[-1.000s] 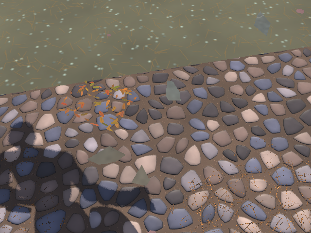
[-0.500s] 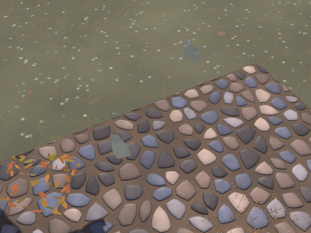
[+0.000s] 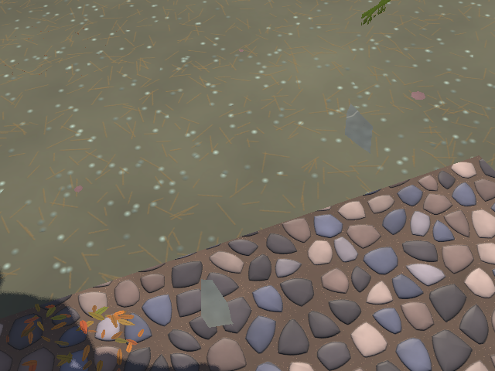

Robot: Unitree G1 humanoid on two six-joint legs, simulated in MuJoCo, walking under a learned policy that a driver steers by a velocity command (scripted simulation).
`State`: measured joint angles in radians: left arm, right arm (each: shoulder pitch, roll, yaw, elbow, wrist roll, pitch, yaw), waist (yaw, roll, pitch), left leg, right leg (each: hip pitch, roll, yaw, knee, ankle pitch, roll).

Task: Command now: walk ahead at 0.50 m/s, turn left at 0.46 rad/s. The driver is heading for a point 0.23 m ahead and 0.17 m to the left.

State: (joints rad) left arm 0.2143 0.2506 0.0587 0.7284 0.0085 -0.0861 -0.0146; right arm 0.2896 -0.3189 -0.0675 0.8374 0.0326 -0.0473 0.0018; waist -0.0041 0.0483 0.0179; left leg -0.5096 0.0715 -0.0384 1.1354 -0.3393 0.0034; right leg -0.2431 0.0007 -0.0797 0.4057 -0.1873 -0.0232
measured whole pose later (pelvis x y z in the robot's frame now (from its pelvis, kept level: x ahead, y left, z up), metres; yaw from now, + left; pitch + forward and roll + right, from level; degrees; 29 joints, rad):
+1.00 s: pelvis +0.27 +0.05 +0.00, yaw +10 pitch -1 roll +0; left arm 0.17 0.23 0.03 0.99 0.00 -0.02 0.03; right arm 0.15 -0.24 -0.04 0.96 -0.01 0.01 -0.02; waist 0.00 0.00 0.03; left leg -0.24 -0.01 0.01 0.48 -0.23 0.01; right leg -0.19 -0.03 0.00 0.50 -0.29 0.02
